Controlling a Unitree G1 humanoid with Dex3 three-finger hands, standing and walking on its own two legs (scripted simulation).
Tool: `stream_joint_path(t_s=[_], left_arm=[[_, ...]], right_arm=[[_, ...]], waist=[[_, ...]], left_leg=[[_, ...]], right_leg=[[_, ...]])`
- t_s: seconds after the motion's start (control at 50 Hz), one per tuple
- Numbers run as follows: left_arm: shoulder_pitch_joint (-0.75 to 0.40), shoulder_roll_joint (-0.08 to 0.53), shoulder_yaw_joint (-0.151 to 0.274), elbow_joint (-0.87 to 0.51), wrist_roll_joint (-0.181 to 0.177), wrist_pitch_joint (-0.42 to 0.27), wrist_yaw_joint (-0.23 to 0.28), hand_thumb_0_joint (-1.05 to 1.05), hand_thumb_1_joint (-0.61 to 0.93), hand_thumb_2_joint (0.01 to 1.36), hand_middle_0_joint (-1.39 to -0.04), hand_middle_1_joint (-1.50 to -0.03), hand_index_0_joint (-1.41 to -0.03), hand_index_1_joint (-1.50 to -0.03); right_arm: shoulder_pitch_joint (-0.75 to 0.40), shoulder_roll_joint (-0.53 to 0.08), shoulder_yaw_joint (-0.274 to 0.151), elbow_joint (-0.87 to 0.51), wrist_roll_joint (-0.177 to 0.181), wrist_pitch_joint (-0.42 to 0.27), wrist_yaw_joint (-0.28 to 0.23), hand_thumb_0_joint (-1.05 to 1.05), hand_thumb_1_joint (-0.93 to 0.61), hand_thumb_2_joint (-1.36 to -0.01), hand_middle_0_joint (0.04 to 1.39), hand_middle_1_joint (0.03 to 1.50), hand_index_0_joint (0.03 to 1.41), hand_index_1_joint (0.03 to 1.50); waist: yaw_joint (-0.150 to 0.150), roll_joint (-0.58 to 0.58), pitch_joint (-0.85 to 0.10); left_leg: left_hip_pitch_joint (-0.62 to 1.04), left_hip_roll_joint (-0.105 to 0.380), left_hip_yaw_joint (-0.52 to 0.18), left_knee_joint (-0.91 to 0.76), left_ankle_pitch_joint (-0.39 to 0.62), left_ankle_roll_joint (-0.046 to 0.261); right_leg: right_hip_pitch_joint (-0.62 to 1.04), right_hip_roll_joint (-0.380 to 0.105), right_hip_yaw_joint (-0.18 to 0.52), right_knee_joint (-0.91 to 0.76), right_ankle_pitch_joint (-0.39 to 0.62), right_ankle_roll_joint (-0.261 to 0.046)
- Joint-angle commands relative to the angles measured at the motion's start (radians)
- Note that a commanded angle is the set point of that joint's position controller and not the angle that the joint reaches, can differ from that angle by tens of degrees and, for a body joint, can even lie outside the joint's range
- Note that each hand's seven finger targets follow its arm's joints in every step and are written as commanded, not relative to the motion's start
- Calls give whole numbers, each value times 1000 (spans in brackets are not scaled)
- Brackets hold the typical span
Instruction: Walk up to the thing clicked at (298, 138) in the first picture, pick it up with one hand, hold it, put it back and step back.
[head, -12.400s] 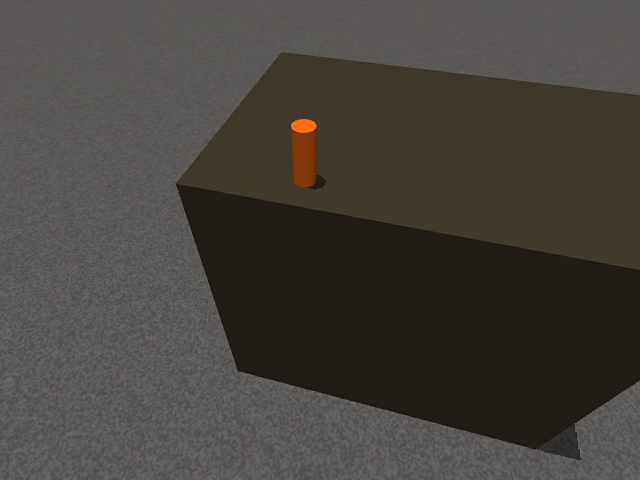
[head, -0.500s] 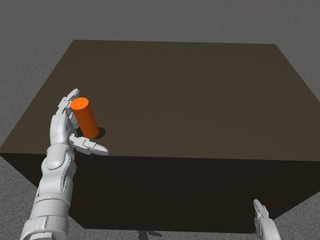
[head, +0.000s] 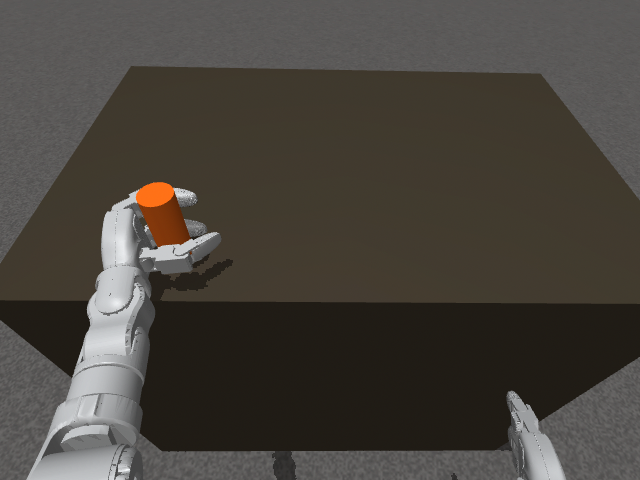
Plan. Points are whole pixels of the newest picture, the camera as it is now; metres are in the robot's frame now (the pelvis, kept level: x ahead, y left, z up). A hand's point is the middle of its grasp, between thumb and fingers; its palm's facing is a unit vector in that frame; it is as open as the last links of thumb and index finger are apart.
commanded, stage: close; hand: left
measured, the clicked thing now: (168, 227) +0.42 +0.18 +0.11
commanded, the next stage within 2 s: settle in 0.08 s
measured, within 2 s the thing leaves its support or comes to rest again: leaves its support in 0.46 s
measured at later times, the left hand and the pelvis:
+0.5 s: hand (167, 221) +0.43 +0.18 +0.11, palm faces +0.13 -0.99 -0.02, open 5.4 cm; pelvis +0.01 +0.00 +0.00, yaw +0 degrees
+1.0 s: hand (154, 189) +0.43 +0.18 +0.16, palm faces +0.14 -0.99 -0.02, open 5.4 cm; pelvis +0.01 +0.00 +0.00, yaw +0 degrees
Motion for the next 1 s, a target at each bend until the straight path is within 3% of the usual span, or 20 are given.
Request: stream_joint_path(t_s=[0.0, 0.08, 0.12, 0.16, 0.2, 0.24, 0.26, 0.34, 0.44, 0.52, 0.54, 0.6, 0.64, 0.68, 0.74, 0.8, 0.84, 0.88, 0.94, 0.98], left_arm=[[-425, 173, 18, -250, -6, -85, -9, 0, 164, 913, -1330, -1160, -1332, -1163], [-402, 222, 54, -181, -2, -81, -11, 0, 273, 1062, -1414, -1292, -1406, -1305], [-450, 220, 36, -220, 4, -86, -16, 0, 306, 1162, -1450, -1355, -1442, -1368], [-427, 268, 88, -168, -5, -81, -14, 0, 382, 1209, -1472, -1391, -1467, -1402], [-442, 209, 41, -187, -13, -86, -25, 0, 542, 1336, -1430, -1419, -1413, -1448], [-430, 248, 54, -178, -6, -76, -29, 0, 593, 1364, -1423, -1427, -1408, -1454], [-453, 239, 43, -204, -9, -77, -33, 0, 609, 1361, -1420, -1424, -1404, -1451], [-489, 227, 34, -238, -15, -61, -34, 0, 591, 1354, -1427, -1429, -1412, -1455], [-530, 281, 55, -301, -11, -35, -25, 0, 533, 1361, -1460, -1456, -1442, -1485], [-521, 249, 34, -289, -17, -2, -26, 0, 513, 1354, -1422, -1435, -1407, -1464], [-498, 276, 61, -273, -19, 7, -25, 0, 523, 1350, -1429, -1434, -1413, -1463], [-518, 264, 50, -289, -20, 35, -26, 0, 493, 1339, -1433, -1436, -1420, -1462], [-530, 244, 32, -293, -19, 49, -32, 0, 492, 1339, -1416, -1426, -1404, -1452], [-521, 275, 57, -295, -20, 66, -31, 0, 498, 1338, -1415, -1427, -1405, -1450], [-546, 264, 53, -312, -27, 89, -33, 0, 507, 1341, -1398, -1415, -1387, -1440], [-558, 281, 62, -329, -26, 108, -29, 0, 475, 1335, -1388, -1407, -1375, -1434], [-552, 293, 69, -340, -24, 117, -27, 0, 490, 1338, -1400, -1415, -1388, -1441], [-581, 281, 56, -348, -18, 130, -25, 0, 467, 1336, -1391, -1405, -1379, -1433], [-554, 303, 81, -327, -26, 146, -25, 0, 469, 1335, -1371, -1402, -1363, -1427], [-592, 278, 53, -352, -21, 153, -33, 0, 503, 1340, -1366, -1397, -1357, -1421]], right_arm=[[-34, -109, -36, -160, 2, -49, -6, 0, 495, -54, 48, 50, 48, 50], [-64, -143, -60, -174, 5, -48, -11, 0, 492, -58, 48, 49, 48, 49], [-56, -108, -27, -162, 3, -41, -7, 0, 499, -57, 48, 49, 48, 49], [-65, -143, -58, -162, 7, -40, -11, 0, 503, -56, 48, 49, 48, 49], [-50, -113, -29, -172, 7, -39, -7, 0, 509, -61, 49, 50, 49, 50], [-25, -151, -60, -165, 9, -35, -14, 0, 510, -61, 49, 50, 49, 50], [-13, -120, -31, -153, 10, -35, -10, 0, 510, -61, 49, 50, 49, 50], [-37, -115, -28, -193, 14, -33, -14, 0, 508, -62, 49, 50, 49, 50], [-63, -131, -42, -189, 19, -28, -20, 0, 510, -61, 49, 50, 49, 50], [-14, -110, -21, -145, 21, -24, -24, 0, 518, -60, 49, 50, 49, 50], [-53, -145, -49, -159, 24, -27, -27, 0, 519, -59, 49, 50, 49, 50], [-43, -135, -43, -147, 26, -31, -25, 0, 519, -58, 49, 50, 49, 50], [-48, -119, -27, -152, 28, -33, -23, 0, 522, -58, 49, 50, 49, 50], [-49, -115, -21, -136, 30, -34, -25, 0, 527, -56, 49, 50, 49, 50], [-55, -147, -46, -150, 29, -43, -30, 0, 528, -57, 49, 50, 49, 50], [-47, -119, -18, -131, 32, -47, -30, 0, 527, -57, 49, 50, 49, 50], [-83, -148, -44, -141, 32, -55, -35, 0, 527, -57, 49, 50, 49, 50], [-72, -97, 3, -130, 33, -55, -31, 0, 529, -57, 49, 50, 49, 50], [-76, -172, -66, -91, 32, -60, -40, 0, 533, -56, 49, 50, 49, 50], [-83, -127, -19, -117, 32, -65, -36, 0, 538, -55, 49, 50, 49, 50]], waist=[[6, 12, -334], [0, 4, -331], [9, 27, -326], [13, 10, -311], [2, -1, -324], [2, -5, -346], [9, 25, -355], [4, 12, -403], [16, 56, -430], [7, 45, -359], [12, 30, -354], [13, 59, -323], [10, 25, -330], [26, 37, -340], [13, 13, -360], [25, 18, -345], [25, 24, -354], [28, 25, -351], [16, 16, -336], [15, 28, -364]], left_leg=[[252, -19, -10, -35, 206, 26], [239, -15, -14, -31, 191, 26], [232, -15, -15, -33, 170, 23], [214, -14, -19, -41, 142, 20], [209, -17, -16, -30, 155, 24], [224, -19, -13, -20, 195, 28], [232, -21, -11, -14, 208, 27], [266, -19, -12, 2, 294, 33], [297, -16, -16, -8, 302, 26], [295, -12, -16, -25, 277, 25], [291, -14, -12, -28, 269, 25], [293, -12, -12, -46, 241, 19], [288, -12, -12, -45, 243, 24], [289, -17, -9, -43, 263, 24], [312, -13, -12, -45, 284, 27], [312, -15, -13, -55, 282, 27], [321, -18, -11, -59, 289, 27], [318, -22, -6, -57, 299, 30], [333, -19, -7, -71, 290, 28], [370, -16, -12, -70, 321, 29]], right_leg=[[-7, 12, -30, -87, 277, -9], [-16, 15, -28, -80, 262, -10], [-29, 16, -32, -79, 235, -14], [-28, 19, -34, -79, 209, -16], [-27, 18, -32, -75, 229, -13], [-25, 16, -27, -74, 267, -10], [-13, 14, -27, -69, 277, -10], [10, 14, -27, -58, 366, -4], [27, 13, -33, -60, 357, -9], [0, 17, -39, -74, 327, -10], [6, 16, -37, -82, 324, -8], [-4, 20, -43, -87, 288, -13], [11, 19, -42, -94, 296, -11], [25, 14, -38, -96, 317, -9], [36, 16, -42, -98, 334, -7], [47, 14, -43, -107, 330, -7], [65, 11, -41, -109, 342, -5], [66, 8, -38, -118, 361, -4], [65, 10, -40, -125, 354, -3], [60, 12, -45, -129, 369, -4]])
